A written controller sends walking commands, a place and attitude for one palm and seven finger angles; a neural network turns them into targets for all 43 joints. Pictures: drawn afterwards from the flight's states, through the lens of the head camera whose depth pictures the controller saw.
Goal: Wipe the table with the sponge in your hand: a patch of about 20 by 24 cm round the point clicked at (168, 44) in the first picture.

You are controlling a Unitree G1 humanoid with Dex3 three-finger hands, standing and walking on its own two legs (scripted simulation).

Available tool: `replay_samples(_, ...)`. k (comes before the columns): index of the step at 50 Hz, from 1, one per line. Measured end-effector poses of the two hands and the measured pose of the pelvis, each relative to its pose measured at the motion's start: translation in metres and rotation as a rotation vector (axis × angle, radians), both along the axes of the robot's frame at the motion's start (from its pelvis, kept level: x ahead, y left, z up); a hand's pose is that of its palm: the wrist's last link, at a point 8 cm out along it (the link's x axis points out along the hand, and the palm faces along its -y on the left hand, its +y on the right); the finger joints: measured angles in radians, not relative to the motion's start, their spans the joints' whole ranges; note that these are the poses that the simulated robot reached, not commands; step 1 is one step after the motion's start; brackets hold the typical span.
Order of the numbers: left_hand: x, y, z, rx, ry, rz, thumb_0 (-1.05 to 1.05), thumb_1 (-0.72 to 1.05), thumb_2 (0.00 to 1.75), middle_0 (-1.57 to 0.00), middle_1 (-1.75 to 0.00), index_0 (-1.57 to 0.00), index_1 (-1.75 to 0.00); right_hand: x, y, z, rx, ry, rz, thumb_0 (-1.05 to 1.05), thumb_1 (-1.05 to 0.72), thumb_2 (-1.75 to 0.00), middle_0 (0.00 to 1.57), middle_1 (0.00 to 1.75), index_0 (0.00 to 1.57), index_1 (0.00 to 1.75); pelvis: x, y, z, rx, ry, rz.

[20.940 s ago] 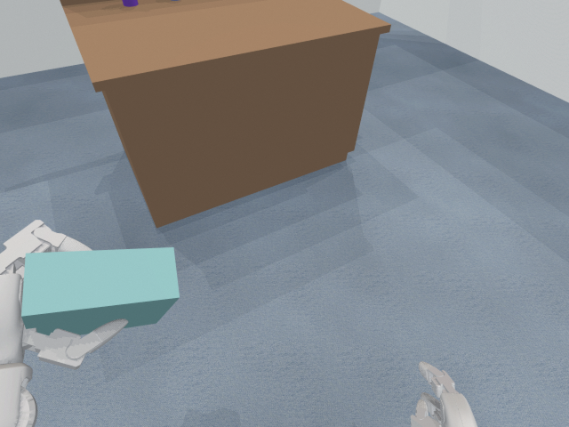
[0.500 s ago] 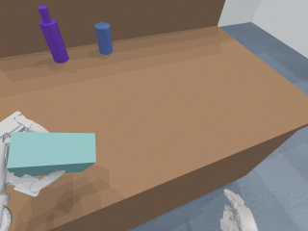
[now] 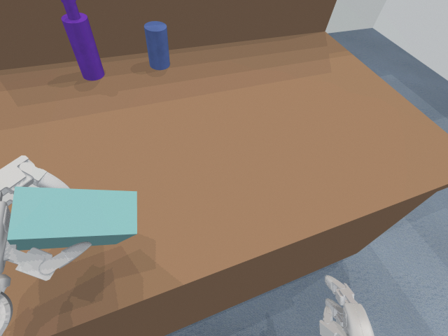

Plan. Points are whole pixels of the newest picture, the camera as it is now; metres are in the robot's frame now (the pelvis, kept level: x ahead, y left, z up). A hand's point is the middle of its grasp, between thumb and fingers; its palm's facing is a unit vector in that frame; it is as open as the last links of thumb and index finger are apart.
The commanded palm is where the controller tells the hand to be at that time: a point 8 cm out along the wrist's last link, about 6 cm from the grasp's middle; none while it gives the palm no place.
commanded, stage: come to a stop and stand still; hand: left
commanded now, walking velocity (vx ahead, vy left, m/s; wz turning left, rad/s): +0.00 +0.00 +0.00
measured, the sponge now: (93, 220) +0.23 +0.21 +0.12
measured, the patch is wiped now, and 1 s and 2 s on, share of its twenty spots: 0.00 0.00 0.00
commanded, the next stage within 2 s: look again from close up in 0.46 s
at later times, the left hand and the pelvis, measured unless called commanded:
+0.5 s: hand (51, 209) +0.23 +0.25 +0.15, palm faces +0.35 -0.85 -0.39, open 10.0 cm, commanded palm +0.17 +0.29 +0.18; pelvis +0.01 +0.01 +0.00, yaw +0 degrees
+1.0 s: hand (60, 206) +0.23 +0.25 +0.15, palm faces +0.33 -0.86 -0.40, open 10.0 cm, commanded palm +0.18 +0.28 +0.18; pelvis +0.01 +0.00 +0.00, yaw -1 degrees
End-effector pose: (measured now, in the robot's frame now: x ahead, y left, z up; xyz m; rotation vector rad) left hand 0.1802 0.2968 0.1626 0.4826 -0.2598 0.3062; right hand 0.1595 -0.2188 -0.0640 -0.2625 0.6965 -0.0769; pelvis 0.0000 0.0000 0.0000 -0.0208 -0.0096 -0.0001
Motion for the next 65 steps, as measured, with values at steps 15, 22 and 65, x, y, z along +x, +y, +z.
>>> replay_samples(15,0.012,-0.005,0.002,-0.046,-0.021,-0.020,0.00,-0.48,1.02,-0.75,-1.36,-0.74,-1.36,0.027,0.012,0.014,0.005,-0.068,0.023,0.01,-0.90,-0.90,0.20,0.30,0.20,0.30,0.006,0.005,0.002,-0.006,0.000,-0.006)
replay_samples(22,0.011,-0.001,0.005,-0.027,-0.007,-0.004,0.00,-0.48,1.02,-0.75,-1.36,-0.74,-1.36,0.024,0.011,0.010,0.003,-0.041,0.017,0.01,-0.90,-0.90,0.20,0.30,0.20,0.30,0.007,0.006,0.002,-0.007,0.004,-0.003)
replay_samples(65,0.015,-0.031,0.006,-0.039,0.014,-0.019,0.00,-0.48,1.03,-0.74,-1.36,-0.74,-1.36,0.015,-0.013,0.004,0.038,-0.020,-0.015,0.01,-0.90,-0.90,0.20,0.30,0.20,0.30,0.004,-0.020,0.002,-0.001,0.005,-0.018)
